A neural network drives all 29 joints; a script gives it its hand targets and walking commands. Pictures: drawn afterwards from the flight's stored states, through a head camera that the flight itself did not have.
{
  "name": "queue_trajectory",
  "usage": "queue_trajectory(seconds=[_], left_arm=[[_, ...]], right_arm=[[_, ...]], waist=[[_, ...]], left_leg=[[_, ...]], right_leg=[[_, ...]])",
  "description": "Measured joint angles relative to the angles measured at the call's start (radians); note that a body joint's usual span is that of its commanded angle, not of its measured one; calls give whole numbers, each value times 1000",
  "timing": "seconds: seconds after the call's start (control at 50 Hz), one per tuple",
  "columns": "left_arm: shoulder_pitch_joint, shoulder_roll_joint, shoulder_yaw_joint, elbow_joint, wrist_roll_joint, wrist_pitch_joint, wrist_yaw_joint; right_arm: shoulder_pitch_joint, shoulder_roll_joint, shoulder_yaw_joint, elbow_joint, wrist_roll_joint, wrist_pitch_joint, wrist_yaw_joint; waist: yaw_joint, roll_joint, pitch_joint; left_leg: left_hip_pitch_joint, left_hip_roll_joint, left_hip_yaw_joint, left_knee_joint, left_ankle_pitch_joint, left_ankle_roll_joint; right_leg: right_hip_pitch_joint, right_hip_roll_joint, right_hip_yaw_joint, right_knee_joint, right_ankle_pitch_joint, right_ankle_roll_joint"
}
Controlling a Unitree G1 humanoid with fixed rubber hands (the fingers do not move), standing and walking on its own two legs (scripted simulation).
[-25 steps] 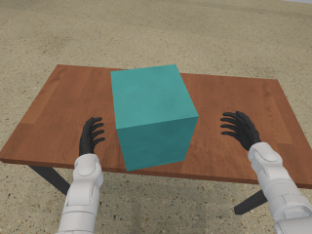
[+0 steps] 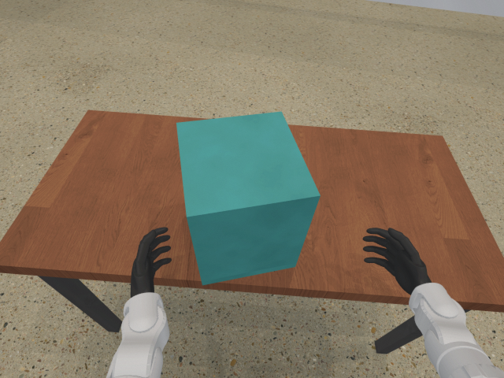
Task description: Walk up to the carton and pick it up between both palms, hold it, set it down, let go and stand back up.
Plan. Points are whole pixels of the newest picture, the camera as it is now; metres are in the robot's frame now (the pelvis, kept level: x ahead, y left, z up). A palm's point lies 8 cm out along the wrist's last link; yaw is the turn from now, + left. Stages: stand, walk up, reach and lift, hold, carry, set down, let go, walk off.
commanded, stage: set down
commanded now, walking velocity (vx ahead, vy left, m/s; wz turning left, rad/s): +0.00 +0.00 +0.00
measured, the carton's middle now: (240, 201) +0.43 +0.05 -0.01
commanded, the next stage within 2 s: let go in 1.56 s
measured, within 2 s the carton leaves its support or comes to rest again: neither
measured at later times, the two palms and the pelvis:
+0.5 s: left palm (139, 309) +0.21 +0.20 -0.02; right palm (410, 314) +0.24 -0.24 -0.03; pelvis +0.01 +0.01 +0.00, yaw +0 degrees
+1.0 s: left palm (126, 334) +0.18 +0.22 -0.06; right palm (393, 349) +0.19 -0.22 -0.06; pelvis +0.01 +0.02 +0.00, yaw -1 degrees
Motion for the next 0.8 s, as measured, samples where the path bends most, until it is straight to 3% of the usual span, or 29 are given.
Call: queue_trajectory(seconds=[0.22,0.48,0.8], left_arm=[[70,11,-14,18,-9,-48,-9],[129,39,-16,54,-10,-41,-31],[163,85,-15,134,-7,-18,-72]], right_arm=[[78,20,2,7,-11,-50,5],[165,64,-35,-14,-80,-26,-6],[253,151,-83,-36,-204,20,-71]], waist=[[-8,2,-7],[-23,-10,-5],[-36,-20,19]], left_leg=[[12,-3,5,13,-16,5],[49,-9,12,1,-18,11],[91,-15,22,-17,-20,19]], right_leg=[[13,-4,5,9,-12,5],[45,-9,13,6,-16,9],[86,-15,22,-15,-14,16]])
